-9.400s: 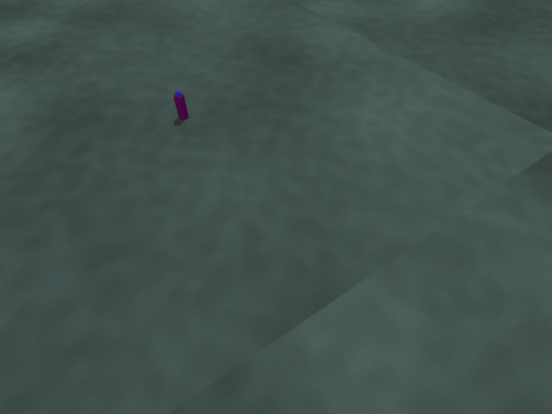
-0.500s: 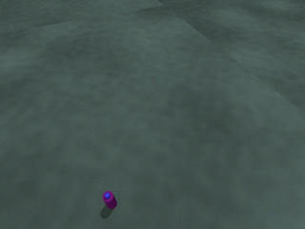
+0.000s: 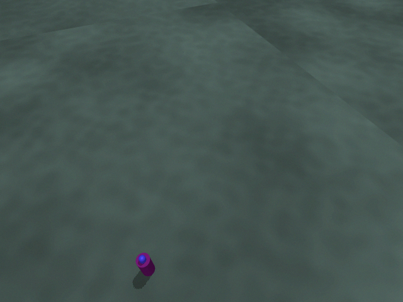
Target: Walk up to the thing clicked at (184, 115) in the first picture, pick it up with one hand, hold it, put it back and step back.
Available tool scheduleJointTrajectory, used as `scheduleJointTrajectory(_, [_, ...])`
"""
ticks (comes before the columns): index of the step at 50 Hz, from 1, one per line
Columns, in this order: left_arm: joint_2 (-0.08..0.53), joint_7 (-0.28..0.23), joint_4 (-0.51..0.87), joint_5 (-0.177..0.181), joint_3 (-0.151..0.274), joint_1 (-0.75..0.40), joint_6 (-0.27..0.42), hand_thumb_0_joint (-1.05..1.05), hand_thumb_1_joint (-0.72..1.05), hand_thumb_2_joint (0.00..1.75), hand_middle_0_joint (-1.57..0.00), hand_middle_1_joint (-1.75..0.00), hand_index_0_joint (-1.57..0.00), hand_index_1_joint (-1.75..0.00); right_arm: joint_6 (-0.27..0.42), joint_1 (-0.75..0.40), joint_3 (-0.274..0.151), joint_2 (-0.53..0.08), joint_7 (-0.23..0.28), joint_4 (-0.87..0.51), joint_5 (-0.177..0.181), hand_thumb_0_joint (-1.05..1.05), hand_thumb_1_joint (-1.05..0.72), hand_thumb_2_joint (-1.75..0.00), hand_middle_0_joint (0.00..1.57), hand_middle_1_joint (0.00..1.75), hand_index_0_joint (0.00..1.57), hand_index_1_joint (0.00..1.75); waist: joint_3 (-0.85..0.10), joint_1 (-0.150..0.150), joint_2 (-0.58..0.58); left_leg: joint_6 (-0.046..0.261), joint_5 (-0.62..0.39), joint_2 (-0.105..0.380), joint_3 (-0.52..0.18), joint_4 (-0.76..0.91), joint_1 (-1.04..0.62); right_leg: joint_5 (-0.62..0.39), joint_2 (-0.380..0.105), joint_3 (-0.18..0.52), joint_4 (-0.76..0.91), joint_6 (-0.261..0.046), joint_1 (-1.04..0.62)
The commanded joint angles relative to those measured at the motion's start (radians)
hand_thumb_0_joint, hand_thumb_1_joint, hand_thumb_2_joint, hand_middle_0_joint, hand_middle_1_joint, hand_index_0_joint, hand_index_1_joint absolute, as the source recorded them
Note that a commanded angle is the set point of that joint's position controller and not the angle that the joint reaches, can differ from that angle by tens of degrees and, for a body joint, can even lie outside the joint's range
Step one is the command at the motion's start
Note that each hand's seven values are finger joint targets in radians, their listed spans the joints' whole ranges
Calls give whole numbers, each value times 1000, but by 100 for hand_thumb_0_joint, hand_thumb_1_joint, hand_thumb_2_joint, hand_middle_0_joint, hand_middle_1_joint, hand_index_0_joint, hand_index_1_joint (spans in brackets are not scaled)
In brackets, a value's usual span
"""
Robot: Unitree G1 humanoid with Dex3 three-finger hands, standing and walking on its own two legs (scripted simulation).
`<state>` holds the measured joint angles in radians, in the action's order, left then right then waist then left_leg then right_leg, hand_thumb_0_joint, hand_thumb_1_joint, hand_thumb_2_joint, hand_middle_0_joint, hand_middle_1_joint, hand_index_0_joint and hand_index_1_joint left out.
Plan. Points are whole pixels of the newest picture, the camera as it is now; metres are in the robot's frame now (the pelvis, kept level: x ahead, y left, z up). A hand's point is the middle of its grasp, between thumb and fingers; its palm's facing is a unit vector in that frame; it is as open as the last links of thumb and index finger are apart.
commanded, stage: go down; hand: left
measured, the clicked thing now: (145, 263) +0.38 +0.26 -0.69
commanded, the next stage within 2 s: none
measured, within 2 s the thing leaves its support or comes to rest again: neither
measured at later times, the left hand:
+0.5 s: hand out of the picture +0.13 +0.28 -0.19, palm faces +0.06 -0.94 -0.33, open 16.4 cm
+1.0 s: hand out of the picture +0.16 +0.34 -0.25, palm faces +0.18 -0.94 -0.28, open 17.4 cm
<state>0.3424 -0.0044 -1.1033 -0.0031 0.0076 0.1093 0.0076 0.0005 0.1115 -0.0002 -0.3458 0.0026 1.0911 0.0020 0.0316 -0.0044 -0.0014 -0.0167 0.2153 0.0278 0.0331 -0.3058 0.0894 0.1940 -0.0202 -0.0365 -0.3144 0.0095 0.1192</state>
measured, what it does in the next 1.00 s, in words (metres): lowers itself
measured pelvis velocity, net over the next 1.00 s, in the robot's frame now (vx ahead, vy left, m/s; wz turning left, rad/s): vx -0.05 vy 0.01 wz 0.01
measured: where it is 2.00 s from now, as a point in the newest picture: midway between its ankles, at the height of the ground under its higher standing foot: outside the picture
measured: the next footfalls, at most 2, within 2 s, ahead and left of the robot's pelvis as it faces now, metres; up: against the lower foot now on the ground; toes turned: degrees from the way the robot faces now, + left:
none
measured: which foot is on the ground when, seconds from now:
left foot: down 0.00-1.00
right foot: down 0.00-1.00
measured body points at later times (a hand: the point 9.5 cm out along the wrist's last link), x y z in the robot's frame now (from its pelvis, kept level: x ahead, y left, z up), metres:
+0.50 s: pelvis -0.02 +0.01 -0.06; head +0.05 +0.02 +0.39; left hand +0.12 +0.33 -0.17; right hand +0.10 -0.26 -0.16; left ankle -0.03 +0.13 -0.75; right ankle -0.02 -0.12 -0.75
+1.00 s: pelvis -0.05 +0.01 -0.16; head +0.08 +0.04 +0.27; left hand +0.15 +0.39 -0.23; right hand +0.15 -0.25 -0.23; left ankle -0.03 +0.13 -0.75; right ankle -0.02 -0.12 -0.75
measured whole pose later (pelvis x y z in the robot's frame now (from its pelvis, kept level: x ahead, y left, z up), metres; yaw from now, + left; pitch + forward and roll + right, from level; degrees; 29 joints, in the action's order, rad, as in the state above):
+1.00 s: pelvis -0.05 +0.01 -0.16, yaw +1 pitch +25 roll -2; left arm 0.48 0.24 -0.66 0.04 0.43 0.04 0.06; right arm 0.22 0.16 -0.01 -0.28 0.05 0.55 -0.01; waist -0.16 -0.03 -0.03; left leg -0.01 0.63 0.03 -0.04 -1.43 1.23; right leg 0.59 -0.04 -0.06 -1.38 0.01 1.22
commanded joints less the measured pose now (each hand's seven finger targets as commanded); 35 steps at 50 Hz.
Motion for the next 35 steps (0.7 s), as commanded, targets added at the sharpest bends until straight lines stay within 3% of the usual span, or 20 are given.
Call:
scheduleJointTrajectory(1, [199,-30,89,10,130,-292,50,0,58,58,-1,-6,-2,-5,53,84,-22,-99,39,-219,49,0,-99,-93,20,30,20,30,-13,-57,-37,34,-102,-33,14,-86,159,-119,13,-5,-46,-16,133])
scheduleJointTrajectory(2, [211,-15,60,-2,152,-222,39,0,50,50,-1,-7,-1,-6,44,93,-40,-103,35,-246,46,0,-99,-93,20,30,20,30,-11,-25,-14,29,-103,-27,17,-114,194,-111,15,-4,-77,-21,156])
scheduleJointTrajectory(3, [255,-6,108,-30,169,-290,43,0,42,42,-1,-5,-2,-4,50,105,-57,-105,38,-272,35,0,-100,-93,20,30,20,30,-104,-28,-40,33,-139,-28,11,-151,192,-145,10,-2,-109,-20,154])
scheduleJointTrajectory(4, [283,5,127,-43,199,-286,48,0,34,34,-1,-7,-2,-6,54,130,-70,-104,42,-290,33,0,-98,-92,20,30,20,30,-197,-20,-16,31,-182,-33,12,-184,182,-196,6,5,-146,-18,123])
scheduleJointTrajectory(5, [279,22,106,-68,218,-208,40,0,26,26,-2,-7,-3,-6,57,143,-81,-100,37,-317,23,0,-98,-92,20,30,20,30,-255,-9,5,29,-226,-39,9,-218,206,-243,2,7,-190,-21,111])
scheduleJointTrajectory(6, [231,35,53,-83,211,-78,24,0,19,20,-2,-6,-4,-4,56,175,-86,-92,32,-327,21,0,-97,-92,20,30,20,30,-276,6,-10,25,-256,-41,4,-247,231,-273,3,5,-224,-22,103])
scheduleJointTrajectory(7, [251,39,103,-88,244,-40,18,0,14,19,-3,-6,-4,-5,56,175,-95,-97,30,-356,21,0,-96,-92,20,30,20,30,-329,35,25,20,-298,-46,4,-262,226,-301,3,5,-243,-27,85])
scheduleJointTrajectory(8, [263,38,163,-87,265,-49,10,0,6,14,-4,-4,-5,-3,56,170,-99,-96,29,-380,22,0,-95,-91,20,30,20,30,-355,38,51,15,-317,-47,3,-269,216,-308,6,7,-252,-28,75])
scheduleJointTrajectory(9, [243,37,164,-87,261,-42,-6,0,1,12,-5,-4,-6,-3,56,157,-98,-91,29,-400,22,0,-95,-91,20,30,20,30,-331,41,58,10,-327,-43,-4,-271,226,-292,11,0,-258,-31,111])
scheduleJointTrajectory(10, [223,37,173,-90,243,-75,-22,0,-2,11,-5,-4,-6,-3,54,145,-92,-81,26,-413,22,0,-94,-91,20,30,20,30,-294,25,66,11,-306,-42,-5,-289,262,-268,10,-1,-265,-30,147])
scheduleJointTrajectory(13, [229,39,195,-88,260,-94,-51,0,-18,9,-5,-4,-6,-3,59,116,-93,-78,19,-469,25,0,-92,-90,20,30,20,30,-235,10,37,10,-208,-31,-15,-351,363,-158,18,-12,-321,-31,256])
scheduleJointTrajectory(16, [215,55,303,-68,282,-52,-51,0,-32,5,-6,-4,-7,-3,74,124,-97,-74,16,-516,22,0,-90,-90,20,30,20,30,-264,9,28,15,-113,-26,-16,-409,425,-65,20,-9,-379,-32,330])
scheduleJointTrajectory(18, [187,74,367,-52,268,-3,-59,0,-43,4,-7,-7,-8,-6,84,140,-98,-73,19,-529,26,0,-88,-89,20,30,20,30,-279,-3,45,15,-97,-21,-22,-436,435,-46,22,-10,-419,-32,373])
scheduleJointTrajectory(20, [201,82,497,-47,267,-64,-56,0,-49,1,-7,-4,-8,-3,98,128,-101,-71,24,-561,23,0,-87,-89,20,30,20,30,-331,-20,43,16,-87,-14,-34,-474,443,-39,19,-11,-457,-30,405])
scheduleJointTrajectory(22, [196,83,518,-47,267,-17,-69,0,-52,2,-7,-5,-8,-5,111,125,-98,-69,28,-576,24,0,-87,-89,20,30,20,30,-303,-20,52,13,-50,-7,-45,-496,491,5,23,-16,-497,-32,461])
scheduleJointTrajectory(23, [221,82,606,-44,285,-30,-71,0,-54,2,-7,-5,-7,-4,118,127,-100,-69,32,-587,23,0,-87,-89,20,30,20,30,-343,-14,91,9,-60,-4,-51,-508,479,4,22,-15,-516,-33,477])
scheduleJointTrajectory(24, [233,77,610,-45,301,11,-81,0,-57,0,-8,-4,-8,-4,122,128,-101,-69,37,-594,22,0,-87,-89,20,30,20,30,-364,-16,80,8,-68,1,-60,-514,479,6,24,-19,-528,-33,483])
scheduleJointTrajectory(25, [208,76,619,-44,292,65,-94,0,-56,1,-8,-4,-8,-4,126,133,-100,-67,40,-608,23,0,-86,-89,20,30,20,30,-344,-16,65,10,-48,-4,-55,-517,494,18,22,-18,-527,-30,486])
scheduleJointTrajectory(27, [230,70,696,-46,300,76,-118,0,-57,2,-8,-5,-8,-5,134,128,-94,-65,48,-619,25,0,-85,-88,20,30,20,30,-351,-11,82,12,-34,-8,-51,-532,507,23,21,-14,-533,-29,492])
scheduleJointTrajectory(35, [215,66,806,-31,317,152,-201,0,-57,3,-8,-6,-8,-6,174,110,-76,-51,75,-655,17,0,-85,-88,20,30,20,30,-337,-27,92,12,-12,-2,-65,-591,565,55,19,-20,-586,-29,556])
